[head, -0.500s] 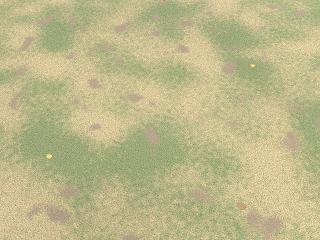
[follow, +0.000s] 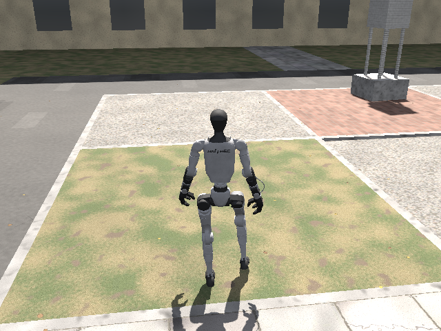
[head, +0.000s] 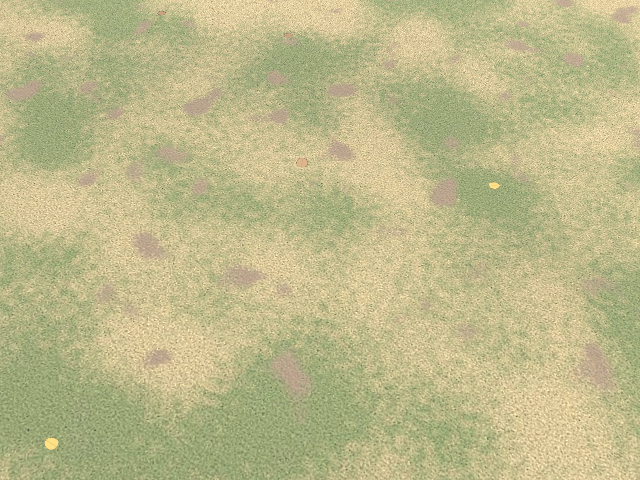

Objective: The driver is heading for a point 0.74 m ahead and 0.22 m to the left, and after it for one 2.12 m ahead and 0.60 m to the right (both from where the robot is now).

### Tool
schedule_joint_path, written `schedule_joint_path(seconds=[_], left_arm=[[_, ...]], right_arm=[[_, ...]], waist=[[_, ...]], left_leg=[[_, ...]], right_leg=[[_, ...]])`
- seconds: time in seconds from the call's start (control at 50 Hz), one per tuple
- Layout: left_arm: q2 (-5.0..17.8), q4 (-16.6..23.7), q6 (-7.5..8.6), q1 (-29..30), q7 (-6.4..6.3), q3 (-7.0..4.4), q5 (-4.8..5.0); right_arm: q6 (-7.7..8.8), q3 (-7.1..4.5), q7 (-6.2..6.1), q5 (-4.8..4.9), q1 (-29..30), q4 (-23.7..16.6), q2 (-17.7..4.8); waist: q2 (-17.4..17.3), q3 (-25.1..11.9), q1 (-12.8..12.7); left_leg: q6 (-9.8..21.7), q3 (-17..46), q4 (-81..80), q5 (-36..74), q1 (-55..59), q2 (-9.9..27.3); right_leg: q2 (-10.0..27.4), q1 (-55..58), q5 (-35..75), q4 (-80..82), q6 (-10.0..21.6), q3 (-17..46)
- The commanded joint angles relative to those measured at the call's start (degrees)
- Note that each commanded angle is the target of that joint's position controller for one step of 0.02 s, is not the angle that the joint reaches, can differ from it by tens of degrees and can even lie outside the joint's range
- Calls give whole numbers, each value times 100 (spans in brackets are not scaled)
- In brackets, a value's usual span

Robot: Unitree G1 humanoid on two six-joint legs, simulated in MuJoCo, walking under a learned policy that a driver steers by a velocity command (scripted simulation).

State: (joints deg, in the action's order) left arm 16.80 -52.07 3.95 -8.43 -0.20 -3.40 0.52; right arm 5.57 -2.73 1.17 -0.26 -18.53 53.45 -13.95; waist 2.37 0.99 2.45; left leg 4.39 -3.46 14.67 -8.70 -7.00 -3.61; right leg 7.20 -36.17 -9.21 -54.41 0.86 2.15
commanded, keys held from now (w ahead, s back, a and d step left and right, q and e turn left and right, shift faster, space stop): w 0.26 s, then w+q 0.74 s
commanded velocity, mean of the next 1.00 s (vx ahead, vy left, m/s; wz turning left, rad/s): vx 0.50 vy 0.00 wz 0.31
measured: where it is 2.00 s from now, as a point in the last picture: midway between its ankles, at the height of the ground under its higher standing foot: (267, 349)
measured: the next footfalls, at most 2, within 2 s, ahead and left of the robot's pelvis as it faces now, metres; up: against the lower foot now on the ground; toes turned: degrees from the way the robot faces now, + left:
right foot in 0.28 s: +0.35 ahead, -0.15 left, +0.00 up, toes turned -3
left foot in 0.84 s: +0.62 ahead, +0.11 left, +0.00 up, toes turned +18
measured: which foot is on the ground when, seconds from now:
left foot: down 0.00-0.28, up 0.30-0.82, down 0.84-1.00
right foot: up 0.00-0.26, down 0.28-0.82, up 0.84-1.00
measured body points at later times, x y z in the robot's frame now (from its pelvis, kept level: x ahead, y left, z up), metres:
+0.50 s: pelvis +0.29 -0.07 +0.00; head +0.31 -0.08 +0.44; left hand +0.34 +0.20 -0.13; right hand +0.38 -0.34 -0.14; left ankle +0.30 +0.10 -0.67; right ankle +0.30 -0.15 -0.75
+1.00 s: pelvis +0.56 +0.03 -0.01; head +0.59 +0.04 +0.44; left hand +0.60 +0.33 -0.13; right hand +0.75 -0.20 -0.13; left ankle +0.58 +0.09 -0.75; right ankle +0.57 -0.14 -0.66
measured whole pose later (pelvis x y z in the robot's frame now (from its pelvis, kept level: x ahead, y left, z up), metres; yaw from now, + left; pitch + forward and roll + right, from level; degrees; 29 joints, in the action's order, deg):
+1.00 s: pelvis +0.56 +0.03 -0.01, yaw +21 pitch +1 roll +0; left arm 16.0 -49.0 7.0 -8.1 0.2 -3.4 0.6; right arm 3.3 -5.1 1.5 0.6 -14.3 44.8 -15.5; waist 0.6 3.4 1.1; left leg 6.4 -0.1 25.3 -9.3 -16.8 -6.2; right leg 3.9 -27.0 -21.1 -66.6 0.2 2.4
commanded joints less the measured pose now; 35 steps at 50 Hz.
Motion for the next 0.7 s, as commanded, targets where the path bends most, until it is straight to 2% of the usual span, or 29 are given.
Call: schedule_joint_path(seconds=[0.02, 0.08, 0.14, 0.18, 0.22, 0.24, 0.26, 0.28, 0.3, 0.32, 0.34, 0.36, 0.38, 0.4, 0.42, 0.46, 0.5, 0.56, 0.6, 0.66, 0.7], left_arm=[[193, 331, 40, 227, 20, -34, -26], [104, 486, 88, 830, 75, 20, 4], [116, 645, 127, 1267, 154, 46, 42], [176, 752, 169, 1428, 225, 41, 57], [308, 753, 199, 1278, 277, -3, 64], [427, 687, 206, 990, 279, -61, 60], [585, 498, 205, 354, 260, -163, 48], [867, 202, 199, -624, 208, -307, 14], [1399, 61, 185, -1499, 150, -442, -104], [1245, -2, 162, -1660, 168, -377, -52], [824, 30, 178, -1362, 150, -253, 6], [644, 122, 197, -848, 127, -196, 12], [442, 169, 222, -441, 131, -136, -23], [273, 176, 259, -196, 144, -92, -71], [194, 142, 280, -80, 154, -74, -130], [240, 50, 323, -84, 144, -100, -144], [382, -27, 343, -171, 87, -143, -166], [480, -82, 316, -296, -13, -163, -173], [548, -74, 287, -339, -62, -167, -148], [663, -172, 202, -719, -113, -200, -85], [709, -240, 97, -946, -121, -225, -42]], right_arm=[[43, -188, -103, 30, 99, -268, -908], [15, -195, -143, 66, -175, -133, -957], [-57, -215, -155, 91, -480, 52, -974], [-123, -245, -180, 111, -543, 132, -1004], [-180, -282, -208, 123, -452, 140, -1065], [-204, -300, -217, 119, -349, 114, -1122], [-243, -293, -221, 115, -226, 88, -1113], [-261, -218, -220, 82, -249, 33, -943], [-197, -57, -173, 9, -723, -103, -473], [-75, 55, -146, 72, -1001, -8, -138], [13, -130, -130, 266, -429, -88, -805], [54, -181, -145, 346, -20, -229, -957], [41, -204, -189, 297, 167, -249, -925], [-26, -246, -219, 245, 128, -221, -837], [-115, -247, -217, 237, -46, -177, -683], [-253, -234, -214, 244, -130, -175, -443], [-321, -257, -225, 212, 104, -305, -448], [-283, -263, -165, 166, 498, -476, -426], [-251, -221, -87, 147, 867, -609, -350], [-245, -140, 24, 131, 1492, -896, -234], [-250, -116, 103, 141, 1778, -1102, -221]], waist=[[-541, 91, -123], [-550, 253, 76], [-549, 400, 198], [-574, 430, 158], [-653, 289, -18], [-752, 85, -202], [-771, -300, -563], [-637, -929, -953], [328, -1855, -945], [1159, -2403, -867], [668, -1639, -967], [477, -894, -819], [185, -503, -634], [243, -236, -445], [380, -190, -288], [314, -55, -177], [175, 98, -168], [66, 192, -246], [7, 261, -355], [-134, 446, -609], [-148, 521, -689]], left_leg=[[769, 913, -836, 1321, 132, 1488], [672, 656, -915, 1091, 163, 1384], [678, 653, -772, 1162, 672, 1586], [636, 697, -545, 1464, 1107, 1785], [541, 706, -214, 2113, 1393, 1901], [478, 660, 128, 2958, 1429, 1871], [369, 495, 868, 3797, 1316, 1695], [200, 367, 2062, 3553, 600, 1380], [-146, 133, 4221, 1399, -1493, 711], [-268, 762, 5510, -2542, -2825, -4], [-161, 1206, 6045, -2430, -3399, 329], [-86, 1038, 5940, -1839, -3554, 638], [-95, 942, 5643, -1325, -3305, 897], [-115, 962, 5359, -977, -2991, 1069], [-127, 991, 5242, -767, -2646, 1170], [-174, 972, 5099, -546, -2577, 1232], [-245, 1031, 4788, -76, -2932, 1241], [-318, 996, 3863, 824, -3220, 1172], [-314, 706, 3174, 1279, -3104, 1120], [-247, 391, 2546, 1359, -3277, 1060], [-167, 244, 2301, 1076, -3526, 995]], right_leg=[[77, -324, 918, 915, -109, 25], [-121, -61, 1521, 1827, -98, -190], [-221, -165, 1455, 2268, -15, -209], [-247, -263, 1151, 2462, 118, -161], [-349, 44, 748, 2584, 266, -217], [-506, 541, 553, 2599, 354, -346], [-703, 1451, 588, 2707, 483, -524], [-550, 3014, 731, 2587, 685, -336], [925, 5362, 392, 2515, 1383, 1684], [1668, 6140, -532, 3395, 1826, 3729], [1471, 5535, -1084, 3647, 1505, 3258], [1329, 4645, -902, 3835, 1254, 2411], [1116, 3830, -585, 4074, 1104, 1807], [905, 3245, -281, 4308, 974, 1274], [781, 2882, -113, 4483, 908, 920], [703, 2568, 343, 4708, 942, 384], [686, 2569, 752, 4817, 971, -18], [591, 2812, 1198, 4855, 895, -539], [516, 2897, 1344, 4889, 811, -879], [679, 3442, 1597, 4811, 795, -1115], [842, 4008, 2002, 4568, 783, -1221]])
Keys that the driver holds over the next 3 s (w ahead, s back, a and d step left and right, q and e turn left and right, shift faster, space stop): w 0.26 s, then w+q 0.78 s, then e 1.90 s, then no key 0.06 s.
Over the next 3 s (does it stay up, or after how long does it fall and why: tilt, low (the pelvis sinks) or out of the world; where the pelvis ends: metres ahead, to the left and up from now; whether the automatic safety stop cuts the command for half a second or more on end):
stays up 0.78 0.07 -0.02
